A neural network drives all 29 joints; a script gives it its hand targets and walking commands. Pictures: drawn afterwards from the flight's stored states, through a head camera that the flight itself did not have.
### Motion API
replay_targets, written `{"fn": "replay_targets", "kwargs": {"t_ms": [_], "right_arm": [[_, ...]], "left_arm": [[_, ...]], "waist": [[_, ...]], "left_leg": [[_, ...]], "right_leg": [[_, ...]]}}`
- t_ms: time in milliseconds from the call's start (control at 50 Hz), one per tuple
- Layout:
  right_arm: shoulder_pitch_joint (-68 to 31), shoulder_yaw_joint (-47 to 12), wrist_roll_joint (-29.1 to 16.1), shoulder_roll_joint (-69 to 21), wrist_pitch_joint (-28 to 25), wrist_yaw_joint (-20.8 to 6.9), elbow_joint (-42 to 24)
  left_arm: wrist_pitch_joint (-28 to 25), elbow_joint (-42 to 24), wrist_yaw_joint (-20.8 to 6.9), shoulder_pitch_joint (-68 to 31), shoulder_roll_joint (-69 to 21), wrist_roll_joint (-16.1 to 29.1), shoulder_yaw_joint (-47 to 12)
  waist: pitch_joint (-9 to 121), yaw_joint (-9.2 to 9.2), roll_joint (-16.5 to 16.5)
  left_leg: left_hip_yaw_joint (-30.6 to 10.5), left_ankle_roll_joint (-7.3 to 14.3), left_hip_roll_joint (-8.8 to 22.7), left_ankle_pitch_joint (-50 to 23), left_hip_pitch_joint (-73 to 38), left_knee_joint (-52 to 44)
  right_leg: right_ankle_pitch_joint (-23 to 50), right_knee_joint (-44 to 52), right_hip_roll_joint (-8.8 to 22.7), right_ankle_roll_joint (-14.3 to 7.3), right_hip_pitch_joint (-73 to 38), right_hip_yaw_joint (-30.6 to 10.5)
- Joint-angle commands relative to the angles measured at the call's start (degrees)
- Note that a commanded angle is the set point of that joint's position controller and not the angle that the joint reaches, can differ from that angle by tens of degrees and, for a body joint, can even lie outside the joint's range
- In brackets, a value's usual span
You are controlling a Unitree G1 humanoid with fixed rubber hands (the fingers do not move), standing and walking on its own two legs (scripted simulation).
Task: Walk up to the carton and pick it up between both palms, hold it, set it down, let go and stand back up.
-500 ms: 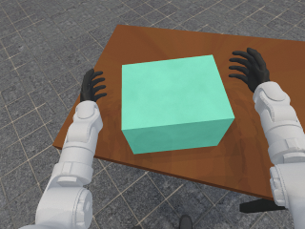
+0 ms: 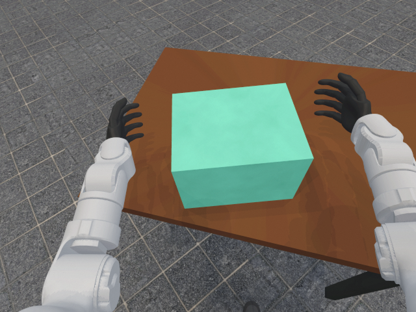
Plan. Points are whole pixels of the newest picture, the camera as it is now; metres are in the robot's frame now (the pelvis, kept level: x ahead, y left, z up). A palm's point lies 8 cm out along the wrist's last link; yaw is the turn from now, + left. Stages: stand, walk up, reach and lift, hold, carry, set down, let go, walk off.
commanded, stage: set down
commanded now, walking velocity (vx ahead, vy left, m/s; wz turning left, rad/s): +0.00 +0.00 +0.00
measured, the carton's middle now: (233, 147) +0.45 +0.01 +0.00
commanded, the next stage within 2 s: none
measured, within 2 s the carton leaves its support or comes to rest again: neither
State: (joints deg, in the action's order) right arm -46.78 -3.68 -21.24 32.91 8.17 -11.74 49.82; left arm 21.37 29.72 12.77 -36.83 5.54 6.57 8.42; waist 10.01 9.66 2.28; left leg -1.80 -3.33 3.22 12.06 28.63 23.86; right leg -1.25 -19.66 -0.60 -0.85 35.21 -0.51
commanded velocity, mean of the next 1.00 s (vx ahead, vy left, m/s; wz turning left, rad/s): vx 0.00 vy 0.00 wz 0.00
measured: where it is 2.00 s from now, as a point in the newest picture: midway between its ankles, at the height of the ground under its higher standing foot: outside the picture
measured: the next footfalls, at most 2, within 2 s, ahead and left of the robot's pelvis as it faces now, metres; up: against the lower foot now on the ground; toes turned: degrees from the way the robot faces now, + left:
none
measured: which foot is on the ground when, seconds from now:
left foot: down 0.00-1.00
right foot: down 0.00-1.00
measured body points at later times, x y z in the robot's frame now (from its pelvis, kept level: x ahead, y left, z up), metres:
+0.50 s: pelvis +0.00 +0.00 +0.00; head +0.07 -0.03 +0.44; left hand +0.34 +0.24 +0.07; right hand +0.44 -0.22 +0.05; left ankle -0.02 +0.16 -0.74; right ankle +0.07 -0.11 -0.74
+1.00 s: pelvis -0.01 +0.00 +0.00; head +0.04 -0.03 +0.45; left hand +0.31 +0.24 +0.06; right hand +0.40 -0.23 +0.04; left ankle -0.02 +0.16 -0.74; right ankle +0.07 -0.11 -0.74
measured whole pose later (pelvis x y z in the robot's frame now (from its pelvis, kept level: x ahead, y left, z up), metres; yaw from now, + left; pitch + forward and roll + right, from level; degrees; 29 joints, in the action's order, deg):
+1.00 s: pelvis -0.01 +0.00 +0.00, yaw +0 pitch +11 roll +1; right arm -25.0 -3.7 -21.0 34.0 -3.4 -15.6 44.1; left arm 13.9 16.4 11.3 -15.7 5.1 6.6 5.5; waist 6.3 9.7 3.0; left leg -1.8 -3.3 3.2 12.1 23.2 23.9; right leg -1.2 -19.7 -0.6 -1.0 29.8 -0.5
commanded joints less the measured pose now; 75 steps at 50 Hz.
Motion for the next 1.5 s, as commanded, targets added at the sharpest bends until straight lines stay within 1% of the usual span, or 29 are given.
{"fn": "replay_targets", "kwargs": {"t_ms": [0, 40, 100, 420, 460, 720, 740, 840, 860, 920, 960, 1020, 1040, 1060, 1100, 1120, 1140, 1160, 1180, 1200, 1280, 1300, 1320, 1340, 1380, 1420, 1440, 1460, 1480], "right_arm": [[-17.78, -0.15, -0.16, 13.27, -2.15, -1.58, -10.21], [-22.43, 3.53, 1.44, 15.88, -2.27, -1.60, -8.21], [-14.74, 1.57, 0.60, 13.89, -3.26, -2.34, -10.71], [-4.04, 8.58, 0.51, 16.46, -10.37, -2.60, -18.43], [-6.23, 9.03, 0.88, 15.40, -10.48, -2.66, -15.91], [8.62, 9.62, -0.43, 15.06, -14.28, -3.67, -17.97], [3.21, 10.67, -0.40, 15.92, -14.44, -3.83, -17.72], [10.35, 9.54, -1.01, 14.71, -14.50, -4.38, -16.08], [4.08, 11.15, -0.47, 15.92, -14.31, -4.37, -17.78], [12.27, 10.72, -0.97, 15.63, -14.99, -4.66, -15.99], [11.57, 11.88, -0.85, 15.36, -15.32, -4.85, -15.59], [3.98, 12.91, -0.53, 16.55, -15.08, -4.82, -17.77], [12.42, 11.48, -1.33, 14.80, -15.69, -5.07, -16.31], [9.04, 12.77, -0.65, 16.35, -15.63, -5.17, -15.73], [16.60, 10.87, -1.09, 13.84, -15.93, -5.16, -15.21], [6.37, 13.38, -0.33, 16.33, -15.79, -4.90, -17.26], [15.92, 11.92, -1.46, 15.06, -16.22, -5.30, -15.20], [9.04, 13.08, -0.91, 15.84, -16.25, -5.10, -18.11], [17.74, 12.57, -1.56, 15.87, -16.38, -5.48, -14.42], [11.06, 13.40, -1.27, 16.44, -16.37, -5.42, -17.72], [17.92, 12.47, -1.72, 15.35, -17.09, -5.50, -16.86], [4.00, 15.03, -0.97, 18.30, -16.26, -5.51, -17.42], [21.28, 12.52, -0.92, 15.53, -16.72, -6.08, -14.43], [12.26, 12.62, -1.78, 15.67, -16.97, -5.75, -17.20], [21.70, 11.97, -1.54, 14.88, -17.58, -5.72, -14.65], [19.26, 11.86, -2.28, 16.05, -18.18, -5.86, -15.19], [7.64, 14.77, -1.58, 17.42, -17.72, -5.60, -15.31], [17.57, 13.09, -1.59, 16.85, -17.84, -5.94, -13.74], [17.29, 12.14, -1.65, 16.16, -18.35, -5.84, -13.50]], "left_arm": [[-1.50, -17.90, -0.36, -13.29, 7.29, 2.31, 2.60], [-1.60, -17.56, -0.58, -18.66, 7.59, 3.42, 1.17], [-2.20, -19.59, -0.83, -10.54, 6.46, 2.56, 2.59], [-6.76, -31.05, -1.28, 1.25, 5.86, 3.55, 0.72], [-7.13, -26.10, -1.57, -1.47, 6.36, 4.40, -0.42], [-10.04, -29.56, -1.81, 12.16, 3.94, 2.62, 0.24], [-10.62, -29.30, -1.58, 5.57, 5.37, 3.35, -0.33], [-10.76, -27.48, -1.51, 13.08, 3.77, 2.02, -0.43], [-11.03, -28.66, -1.25, 5.46, 5.39, 2.88, -0.75], [-10.77, -29.62, -1.40, 14.20, 3.63, 1.92, -1.04], [-11.37, -29.53, -0.98, 11.56, 4.00, 1.61, -1.56], [-11.57, -29.48, -0.68, 3.40, 6.20, 3.67, -1.84], [-12.25, -28.54, -0.52, 12.43, 4.45, 2.75, -1.18], [-11.93, -27.86, -0.71, 8.89, 3.97, 3.70, -3.01], [-12.30, -26.10, -1.23, 16.82, 2.39, 1.95, -2.02], [-12.08, -27.69, -0.94, 5.75, 5.25, 3.40, -2.01], [-12.53, -26.81, -0.92, 16.50, 2.88, 2.47, -2.24], [-12.41, -28.99, -0.81, 8.20, 5.21, 2.71, -1.77], [-12.24, -27.37, -0.60, 17.33, 2.08, 2.74, -3.70], [-12.20, -29.43, -0.53, 10.61, 3.83, 2.43, -2.76], [-12.86, -29.14, -0.63, 16.95, 3.09, 2.23, -2.44], [-12.13, -29.07, -0.22, 1.32, 6.35, 4.05, -3.55], [-12.76, -27.62, -0.07, 20.18, 1.13, 2.41, -3.51], [-13.10, -28.50, -0.32, 11.37, 4.05, 2.31, -2.73], [-13.39, -27.90, -0.84, 20.52, 1.34, 1.77, -3.38], [-13.75, -29.54, -0.90, 17.35, 2.54, 0.88, -3.31], [-13.32, -29.26, -0.41, 5.59, 4.25, 2.59, -4.27], [-13.62, -27.98, -0.35, 16.33, 2.34, 1.83, -3.40], [-13.81, -27.92, -0.49, 15.02, 2.50, 1.70, -3.53]], "waist": [[30.05, -0.45, -10.43], [28.59, -2.35, -9.39], [30.38, -1.31, -10.13], [29.65, -4.60, -11.18], [25.84, -4.90, -11.01], [23.30, -5.64, -12.29], [23.35, -6.11, -11.46], [19.78, -5.33, -12.04], [22.21, -6.03, -11.22], [19.31, -6.78, -11.96], [19.14, -6.88, -9.33], [20.62, -7.30, -10.49], [19.89, -5.73, -11.33], [19.26, -7.54, -11.73], [17.60, -7.10, -12.95], [19.92, -7.47, -11.69], [17.68, -6.76, -11.36], [20.68, -6.52, -11.70], [17.67, -7.73, -11.26], [20.27, -6.70, -10.53], [18.89, -7.39, -12.75], [20.98, -8.11, -11.20], [17.81, -7.87, -12.61], [18.95, -6.40, -11.37], [17.21, -8.27, -13.58], [18.24, -7.73, -11.89], [19.59, -8.27, -10.62], [17.50, -7.89, -12.11], [18.29, -7.33, -11.31]], "left_leg": [[4.27, 0.83, -3.08, -16.68, -1.54, -4.23], [4.17, 0.40, -3.01, -13.41, -1.92, -4.73], [4.09, 0.79, -2.91, -15.51, -3.74, -4.84], [3.19, 1.66, -3.68, -14.96, -3.71, -4.84], [3.05, 2.18, -3.77, -11.74, -0.78, -4.22], [2.88, 2.99, -3.95, -12.82, -3.29, -4.88], [2.85, 2.99, -4.12, -10.40, -1.34, -4.74], [2.67, 3.53, -3.96, -9.54, -3.08, -5.31], [2.69, 3.30, -4.03, -7.22, -1.54, -5.06], [2.15, 3.25, -3.91, -9.60, -4.14, -5.79], [1.88, 3.00, -3.88, -8.12, -3.95, -6.06], [2.58, 3.53, -4.27, -4.49, 0.34, -5.29], [2.24, 3.63, -4.07, -7.22, -1.35, -5.26], [2.02, 3.65, -4.05, -4.63, -1.07, -5.15], [1.69, 4.13, -4.24, -6.25, -1.53, -4.91], [2.55, 3.82, -4.57, -3.23, 0.57, -5.24], [1.19, 3.91, -4.10, -4.85, -1.28, -5.66], [1.97, 3.65, -4.33, -3.33, -0.19, -5.36], [0.79, 3.71, -3.81, -4.60, -2.38, -6.01], [1.80, 3.61, -3.94, -4.13, -1.18, -5.64], [1.44, 3.95, -4.12, -5.21, -1.33, -5.49], [1.81, 3.71, -4.25, 0.26, 2.16, -5.49], [0.47, 3.88, -3.84, -2.96, -0.74, -5.59], [1.72, 3.73, -3.97, -1.84, 0.08, -5.16], [1.05, 4.04, -3.92, -4.65, -1.23, -4.96], [1.66, 3.89, -4.30, -5.36, -0.72, -4.63], [1.82, 3.89, -4.20, -1.54, 1.83, -5.22], [0.60, 3.96, -3.85, -1.87, 0.60, -5.13], [0.93, 3.80, -3.76, -1.78, -0.75, -4.78]], "right_leg": [[13.41, -5.40, -3.66, -0.90, -45.25, 0.52], [9.37, -4.47, -3.60, -0.83, -40.42, 1.33], [11.14, -4.44, -3.63, -0.93, -43.40, 1.08], [8.90, -3.38, -3.41, -0.99, -43.65, 1.51], [4.86, -3.33, -2.80, -1.04, -40.57, 1.34], [6.14, -2.19, -2.75, -1.55, -44.22, -0.11], [3.27, -2.29, -2.79, -1.57, -42.27, -0.17], [0.47, -1.18, -2.53, -1.47, -42.75, -0.82], [-0.71, -1.67, -2.46, -1.57, -40.84, -0.73], [1.62, -1.27, -2.85, -1.53, -42.55, -0.29], [-0.42, -1.01, -2.56, -1.69, -41.45, -0.53], [-2.64, -1.99, -2.32, -1.53, -39.70, -0.80], [-2.04, -1.82, -2.49, -1.49, -41.03, -1.03], [-4.10, -1.59, -2.32, -1.53, -39.24, -0.74], [-2.94, -1.05, -1.87, -1.73, -42.76, -1.86], [-4.50, -1.55, -1.97, -1.46, -39.93, -1.57], [-3.64, -1.56, -2.03, -1.54, -41.46, -1.45], [-5.00, -1.65, -1.93, -1.32, -40.63, -1.86], [-3.39, -1.16, -2.14, -1.60, -41.54, -1.21], [-3.10, -1.77, -2.08, -1.71, -41.07, -1.47], [-1.83, -1.88, -2.12, -1.36, -43.08, -2.11], [-6.59, -2.05, -2.21, -1.12, -38.46, -1.52], [-3.57, -2.25, -2.34, -1.50, -41.97, -1.23], [-5.24, -1.94, -1.77, -1.54, -40.77, -2.49], [-2.21, -2.05, -1.83, -1.32, -43.45, -2.32], [0.31, -2.68, -1.99, -1.57, -43.48, -2.61], [-3.00, -3.16, -1.94, -1.60, -40.16, -2.22], [-3.51, -3.08, -1.92, -1.36, -41.71, -2.08], [-3.75, -3.05, -1.63, -1.36, -41.21, -2.55]]}}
